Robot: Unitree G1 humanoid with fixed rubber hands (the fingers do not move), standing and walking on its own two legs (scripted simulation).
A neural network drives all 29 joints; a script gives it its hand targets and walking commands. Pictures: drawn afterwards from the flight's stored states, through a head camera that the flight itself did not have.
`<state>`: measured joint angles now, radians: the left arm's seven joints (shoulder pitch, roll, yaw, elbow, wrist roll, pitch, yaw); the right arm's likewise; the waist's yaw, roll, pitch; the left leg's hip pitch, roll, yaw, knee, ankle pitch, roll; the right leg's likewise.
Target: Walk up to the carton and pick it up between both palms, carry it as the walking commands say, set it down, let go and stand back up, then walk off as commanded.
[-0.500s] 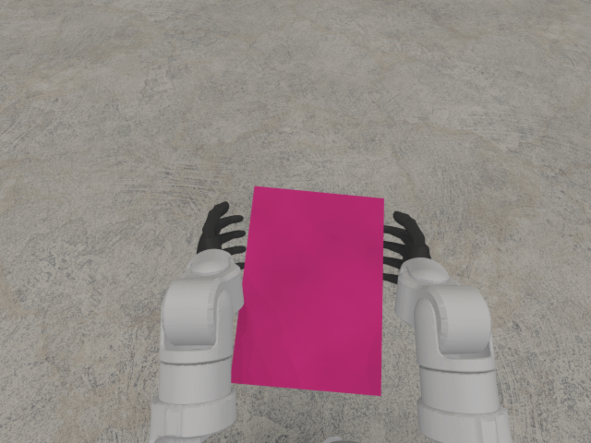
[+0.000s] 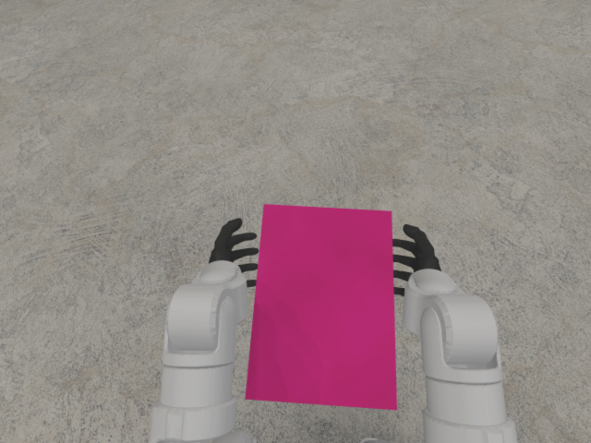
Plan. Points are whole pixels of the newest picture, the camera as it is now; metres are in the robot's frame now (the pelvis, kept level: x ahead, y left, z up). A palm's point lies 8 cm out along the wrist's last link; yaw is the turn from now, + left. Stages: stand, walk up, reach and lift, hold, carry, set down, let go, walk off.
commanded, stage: carry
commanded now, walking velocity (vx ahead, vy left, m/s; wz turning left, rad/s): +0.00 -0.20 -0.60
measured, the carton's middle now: (318, 308) +0.31 -0.01 -0.04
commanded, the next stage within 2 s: none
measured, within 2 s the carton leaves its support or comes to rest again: neither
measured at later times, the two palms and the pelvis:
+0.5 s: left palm (416, 290) +0.28 -0.13 +0.08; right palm out of the picture +0.23 -0.36 +0.07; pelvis -0.04 -0.18 -0.03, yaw -17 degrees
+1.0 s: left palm out of the picture +0.20 -0.35 +0.11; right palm out of the picture +0.07 -0.56 +0.11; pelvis -0.12 -0.31 +0.01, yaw -35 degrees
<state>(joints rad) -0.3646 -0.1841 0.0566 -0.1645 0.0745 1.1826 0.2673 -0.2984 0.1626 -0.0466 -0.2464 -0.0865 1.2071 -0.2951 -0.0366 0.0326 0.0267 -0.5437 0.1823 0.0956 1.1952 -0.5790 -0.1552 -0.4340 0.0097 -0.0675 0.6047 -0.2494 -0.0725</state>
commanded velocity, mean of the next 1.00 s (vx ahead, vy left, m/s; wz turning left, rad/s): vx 0.00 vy -0.20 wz -0.60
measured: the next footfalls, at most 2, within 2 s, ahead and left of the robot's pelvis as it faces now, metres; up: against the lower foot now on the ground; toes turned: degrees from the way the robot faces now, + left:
left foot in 0.30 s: +0.02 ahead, +0.06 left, +0.00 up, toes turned +0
right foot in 0.50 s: -0.04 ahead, -0.36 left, +0.00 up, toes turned -18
